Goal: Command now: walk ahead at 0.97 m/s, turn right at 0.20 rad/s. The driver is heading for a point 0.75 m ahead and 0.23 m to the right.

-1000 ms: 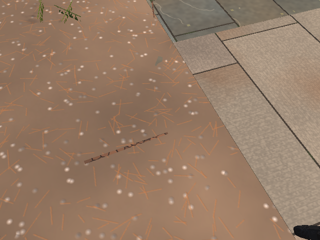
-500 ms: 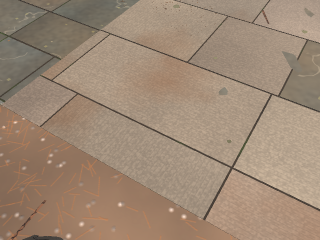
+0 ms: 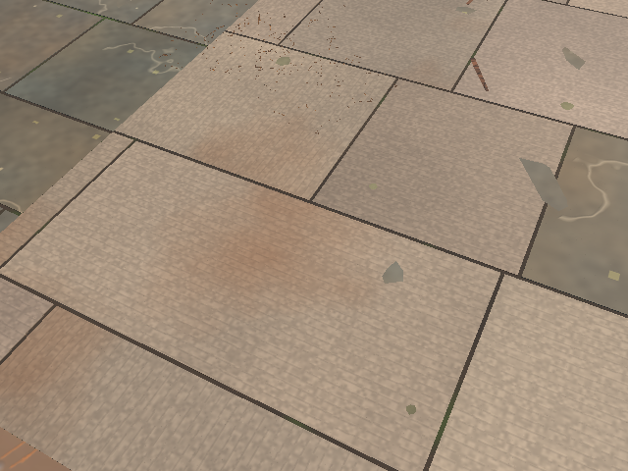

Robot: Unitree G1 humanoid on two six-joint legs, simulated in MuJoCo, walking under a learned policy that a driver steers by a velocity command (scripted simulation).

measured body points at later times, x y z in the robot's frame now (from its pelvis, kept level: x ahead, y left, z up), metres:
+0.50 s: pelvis +0.48 -0.06 -0.01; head +0.50 -0.09 +0.44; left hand +0.78 +0.08 -0.08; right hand +0.33 -0.29 -0.15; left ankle +0.32 +0.08 -0.73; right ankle +0.67 -0.23 -0.67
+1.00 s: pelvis +0.86 -0.25 -0.01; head +0.88 -0.27 +0.44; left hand +1.01 -0.02 -0.14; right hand +0.84 -0.52 -0.13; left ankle +1.03 -0.27 -0.72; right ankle +0.73 -0.20 -0.72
